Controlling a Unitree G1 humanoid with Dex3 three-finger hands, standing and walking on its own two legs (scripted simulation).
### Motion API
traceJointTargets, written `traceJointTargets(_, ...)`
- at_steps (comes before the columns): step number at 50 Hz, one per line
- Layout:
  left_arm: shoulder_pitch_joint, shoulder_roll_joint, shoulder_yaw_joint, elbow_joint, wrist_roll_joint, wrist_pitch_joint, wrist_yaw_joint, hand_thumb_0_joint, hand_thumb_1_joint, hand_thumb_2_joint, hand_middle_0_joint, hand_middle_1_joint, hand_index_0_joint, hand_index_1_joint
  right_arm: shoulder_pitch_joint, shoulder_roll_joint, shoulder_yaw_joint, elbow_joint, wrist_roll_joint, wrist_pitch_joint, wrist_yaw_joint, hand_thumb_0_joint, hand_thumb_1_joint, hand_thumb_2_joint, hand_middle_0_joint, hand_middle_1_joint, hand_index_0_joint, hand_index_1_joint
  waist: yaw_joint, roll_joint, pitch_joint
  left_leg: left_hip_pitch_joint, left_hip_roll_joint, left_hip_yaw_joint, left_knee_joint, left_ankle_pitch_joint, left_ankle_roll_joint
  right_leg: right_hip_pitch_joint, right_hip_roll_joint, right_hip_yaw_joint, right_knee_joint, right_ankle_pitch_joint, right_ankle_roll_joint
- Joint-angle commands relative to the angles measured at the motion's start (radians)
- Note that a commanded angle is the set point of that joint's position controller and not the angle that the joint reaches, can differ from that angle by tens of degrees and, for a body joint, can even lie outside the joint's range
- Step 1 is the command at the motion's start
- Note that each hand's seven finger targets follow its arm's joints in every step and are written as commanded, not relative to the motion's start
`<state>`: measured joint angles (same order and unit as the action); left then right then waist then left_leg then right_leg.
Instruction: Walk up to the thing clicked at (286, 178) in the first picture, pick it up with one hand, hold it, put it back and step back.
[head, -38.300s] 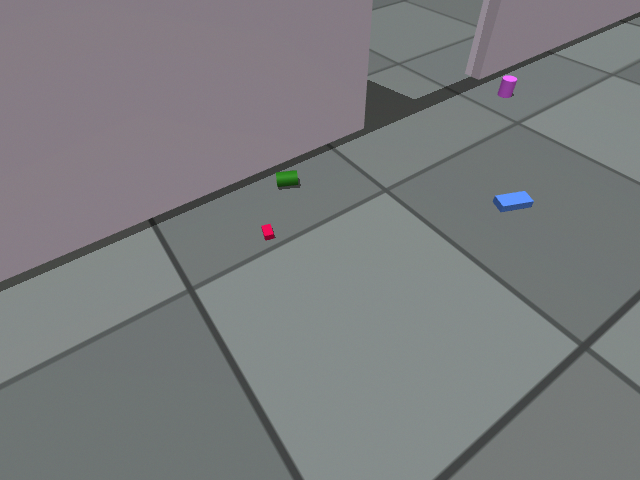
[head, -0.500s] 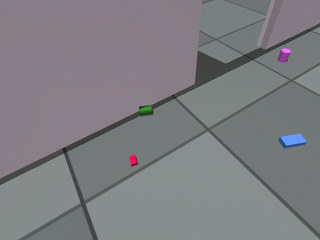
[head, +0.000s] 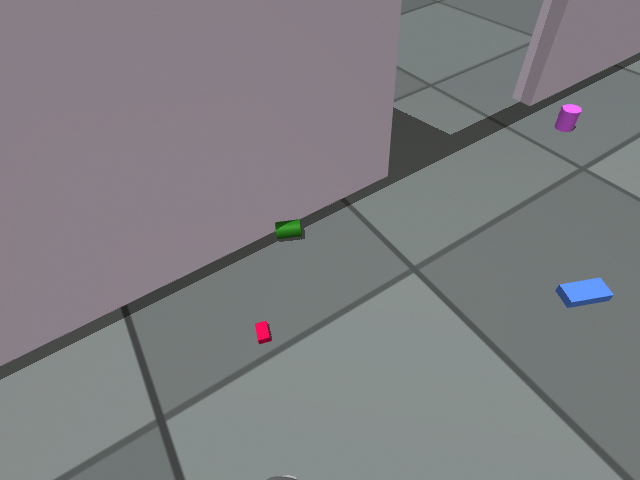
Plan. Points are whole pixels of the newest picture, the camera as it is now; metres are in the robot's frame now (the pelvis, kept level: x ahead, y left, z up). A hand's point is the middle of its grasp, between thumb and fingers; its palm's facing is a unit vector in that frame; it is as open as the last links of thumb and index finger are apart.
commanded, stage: step back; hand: left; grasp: from above
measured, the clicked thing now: (288, 229) +1.18 +0.25 -0.73
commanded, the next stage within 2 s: stand in 0.34 s
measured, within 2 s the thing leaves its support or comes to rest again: neither
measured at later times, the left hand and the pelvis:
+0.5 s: hand out of the picture +0.09 +0.29 -0.15, palm faces -0.03 -0.94 -0.35, open 7.3 cm; pelvis +0.02 +0.03 +0.00, yaw -1 degrees
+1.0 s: hand out of the picture +0.11 +0.27 -0.14, palm faces -0.05 -0.94 -0.34, open 7.3 cm; pelvis +0.02 +0.02 +0.01, yaw -1 degrees
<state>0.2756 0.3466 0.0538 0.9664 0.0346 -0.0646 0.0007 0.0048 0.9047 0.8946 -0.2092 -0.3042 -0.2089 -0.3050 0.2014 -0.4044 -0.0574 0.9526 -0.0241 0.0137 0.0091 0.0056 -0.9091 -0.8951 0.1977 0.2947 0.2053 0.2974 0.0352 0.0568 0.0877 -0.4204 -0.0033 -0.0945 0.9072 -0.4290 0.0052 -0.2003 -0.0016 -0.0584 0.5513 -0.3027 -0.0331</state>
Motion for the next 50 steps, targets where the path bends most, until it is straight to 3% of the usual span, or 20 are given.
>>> traceJointTargets(1,-0.06,0.276,0.062,-0.077,-0.015,-0.022,0.031,0.0,0.9,0.9,-0.2,-0.3,-0.2,-0.3,0.003,-0.107,-0.031,-0.053,0.004,-0.018,-0.003,0.0,-0.9,-0.9,0.2,0.3,0.2,0.3,-0.019,-0.205,-0.067,0.072,0.031,0.063,-0.171,0.068,-0.006,0.01,-0.24,0.149,-0.099,0.625,-0.124)
traceJointTargets(3,-0.086,0.28,0.054,-0.088,-0.021,-0.008,0.032,0.0,0.9,0.9,-0.2,-0.3,-0.2,-0.3,-0.01,-0.111,-0.032,-0.047,0.006,-0.02,-0.006,0.0,-0.9,-0.9,0.2,0.3,0.2,0.3,-0.025,-0.222,-0.091,0.161,0.025,0.12,-0.269,0.147,-0.003,-0.032,-0.233,0.129,-0.033,0.658,-0.113)
traceJointTargets(5,-0.113,0.274,0.048,-0.094,-0.026,0.01,0.033,0.0,0.9,0.9,-0.2,-0.3,-0.2,-0.3,0.007,-0.123,-0.04,-0.025,0.002,-0.02,-0.01,0.0,-0.9,-0.9,0.2,0.3,0.2,0.3,-0.047,-0.19,-0.113,0.236,0.006,0.127,-0.388,0.322,0.022,-0.059,-0.197,0.114,0.045,0.531,-0.069)
traceJointTargets(6,-0.09,0.251,0.042,-0.094,-0.026,0.016,0.033,0.0,0.9,0.9,-0.2,-0.3,-0.2,-0.3,-0.006,-0.149,-0.046,-0.023,-0.001,-0.022,-0.013,0.0,-0.9,-0.9,0.2,0.3,0.2,0.3,-0.035,-0.136,-0.124,0.282,0.042,0.079,-0.403,0.416,0.046,-0.089,-0.174,0.116,0.085,0.469,-0.043)
traceJointTargets(7,-0.075,0.228,0.034,-0.098,-0.031,0.02,0.031,0.0,0.9,0.9,-0.2,-0.3,-0.2,-0.3,-0.004,-0.195,-0.057,-0.027,-0.009,-0.027,-0.019,0.0,-0.9,-0.9,0.2,0.3,0.2,0.3,-0.037,-0.045,-0.169,0.322,0.15,-0.049,-0.418,0.515,0.09,-0.121,-0.116,0.096,0.158,0.375,-0.016)
traceJointTargets(8,-0.044,0.198,0.025,-0.086,-0.047,0.028,0.03,0.0,0.9,0.9,-0.2,-0.3,-0.2,-0.3,-0.059,-0.225,-0.053,-0.05,-0.005,-0.031,-0.021,0.0,-0.9,-0.9,0.2,0.3,0.2,0.3,-0.01,0.048,-0.187,0.259,0.268,-0.206,-0.482,0.476,0.171,-0.109,-0.019,0.06,0.221,0.114,0.021)
traceJointTargets(9,-0.042,0.219,0.032,-0.05,-0.05,0.042,0.035,0.0,0.9,0.9,-0.2,-0.3,-0.2,-0.3,-0.115,-0.25,-0.05,-0.057,0.008,-0.03,-0.019,0.0,-0.9,-0.9,0.2,0.3,0.2,0.3,-0.008,0.099,-0.176,0.143,0.325,-0.233,-0.508,0.351,0.24,-0.027,-0.01,0.038,0.239,-0.174,0.013)
traceJointTargets(10,-0.037,0.225,0.03,-0.026,-0.043,0.042,0.034,0.0,0.9,0.9,-0.2,-0.3,-0.2,-0.3,-0.155,-0.235,-0.048,-0.047,0.005,-0.024,-0.017,0.0,-0.9,-0.9,0.2,0.3,0.2,0.3,0.004,0.094,-0.149,0.084,0.314,-0.219,-0.52,0.272,0.229,0.02,-0.023,0.047,0.199,-0.181,0.01)
traceJointTargets(11,-0.052,0.223,0.03,-0.022,-0.039,0.04,0.028,0.0,0.9,0.9,-0.2,-0.3,-0.2,-0.3,-0.16,-0.219,-0.041,-0.045,0.0,-0.02,-0.016,0.0,-0.9,-0.9,0.2,0.3,0.2,0.3,-0.002,0.08,-0.137,0.069,0.267,-0.152,-0.522,0.21,0.195,0.023,-0.013,0.047,0.146,-0.183,0.005)
traceJointTargets(12,-0.028,0.218,0.029,-0.007,-0.034,0.036,0.026,0.0,0.9,0.9,-0.2,-0.3,-0.2,-0.3,-0.189,-0.207,-0.035,-0.047,-0.001,-0.016,-0.016,0.0,-0.9,-0.9,0.2,0.3,0.2,0.3,0.013,0.091,-0.13,0.085,0.237,-0.11,-0.504,0.177,0.159,0.011,-0.022,0.043,0.077,-0.106,0.0)
traceJointTargets(15,-0.022,0.252,0.04,0.02,-0.024,0.018,0.03,0.0,0.9,0.9,-0.2,-0.3,-0.2,-0.3,-0.201,-0.163,-0.019,-0.029,0.013,-0.017,-0.014,0.0,-0.9,-0.9,0.2,0.3,0.2,0.3,0.01,0.038,-0.144,0.095,0.163,-0.036,-0.377,0.317,0.075,0.06,-0.084,0.143,-0.047,0.137,-0.014)
traceJointTargets(16,-0.066,0.275,0.044,0.016,-0.022,0.014,0.029,0.0,0.9,0.9,-0.2,-0.3,-0.2,-0.3,-0.187,-0.146,-0.016,-0.02,0.016,-0.016,-0.012,0.0,-0.9,-0.9,0.2,0.3,0.2,0.3,-0.012,-0.003,-0.136,0.118,0.13,-0.01,-0.368,0.301,0.051,0.002,-0.124,0.207,-0.072,0.13,-0.033)
traceJointTargets(17,-0.123,0.242,0.011,0.028,-0.014,0.018,0.019,0.0,0.9,0.9,-0.2,-0.3,-0.2,-0.3,-0.114,-0.142,-0.006,0.012,0.021,-0.027,-0.007,0.0,-0.9,-0.9,0.2,0.3,0.2,0.3,-0.065,-0.012,-0.119,0.198,0.121,-0.021,-0.46,0.259,0.049,-0.052,-0.135,0.195,-0.099,0.082,-0.02)
traceJointTargets(18,-0.146,0.222,0.006,0.029,-0.021,0.02,0.012,0.0,0.9,0.9,-0.2,-0.3,-0.2,-0.3,-0.119,-0.159,-0.006,0.032,0.012,-0.039,-0.006,0.0,-0.9,-0.9,0.2,0.3,0.2,0.3,-0.055,-0.001,-0.108,0.218,0.157,-0.057,-0.514,0.26,0.058,-0.048,-0.092,0.147,-0.08,0.067,0.001)
traceJointTargets(20,-0.116,0.187,-0.011,0.044,-0.028,0.023,0.007,0.0,0.9,0.9,-0.2,-0.3,-0.2,-0.3,-0.204,-0.181,-0.009,0.03,0.009,-0.048,-0.004,0.0,-0.9,-0.9,0.2,0.3,0.2,0.3,-0.015,0.031,-0.13,0.233,0.18,-0.076,-0.513,0.273,0.063,-0.007,-0.08,0.12,-0.126,0.071,0.013)
traceJointTargets(23,-0.171,0.234,-0.005,0.067,-0.026,0.016,0.006,0.0,0.9,0.9,-0.2,-0.3,-0.2,-0.3,-0.181,-0.141,0.005,0.054,0.015,-0.05,-0.002,0.0,-0.9,-0.9,0.2,0.3,0.2,0.3,-0.042,-0.056,-0.112,0.271,0.149,-0.024,-0.518,0.382,0.041,0.013,-0.109,0.143,-0.167,0.172,0.011)
traceJointTargets(26,-0.17,0.221,-0.012,0.08,-0.029,0.013,0.007,0.0,0.9,0.9,-0.2,-0.3,-0.2,-0.3,-0.186,-0.153,0.003,0.074,0.019,-0.055,-0.002,0.0,-0.9,-0.9,0.2,0.3,0.2,0.3,-0.038,-0.048,-0.152,0.32,0.147,-0.005,-0.514,0.47,0.034,0.057,-0.12,0.135,-0.199,0.244,0.017)
traceJointTargets(36,-0.208,0.227,-0.011,0.114,-0.026,0.021,0.004,0.0,0.9,0.9,-0.2,-0.3,-0.2,-0.3,-0.188,-0.144,0.012,0.116,0.015,-0.05,-0.003,0.0,-0.9,-0.9,0.2,0.3,0.2,0.3,-0.038,-0.045,-0.085,0.277,0.135,0.005,-0.607,0.28,0.007,0.055,-0.127,0.136,-0.285,0.098,0.018)
traceJointTargets(46,-0.214,0.226,-0.012,0.119,-0.027,0.02,0.003,0.0,0.9,0.9,-0.2,-0.3,-0.2,-0.3,-0.169,-0.151,0.017,0.138,0.016,-0.053,-0.004,0.0,-0.9,-0.9,0.2,0.3,0.2,0.3,-0.037,-0.051,-0.109,0.297,0.141,0.01,-0.61,0.355,0.004,0.084,-0.133,0.135,-0.299,0.164,0.018)
traceJointTargets(50,-0.204,0.222,-0.012,0.127,-0.025,0.024,0.002,0.0,0.9,0.9,-0.2,-0.3,-0.2,-0.3,-0.169,-0.157,0.017,0.14,0.018,-0.049,-0.006,0.0,-0.9,-0.9,0.2,0.3,0.2,0.3,-0.038,-0.059,-0.086,0.299,0.139,0.006,-0.62,0.29,0.003,0.047,-0.128,0.135,-0.314,0.099,0.021)
